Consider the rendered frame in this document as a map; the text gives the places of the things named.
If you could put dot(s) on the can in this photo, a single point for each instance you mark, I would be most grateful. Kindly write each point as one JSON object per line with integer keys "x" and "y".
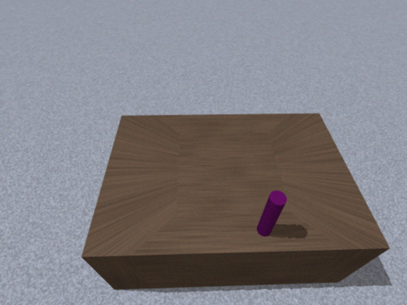
{"x": 273, "y": 208}

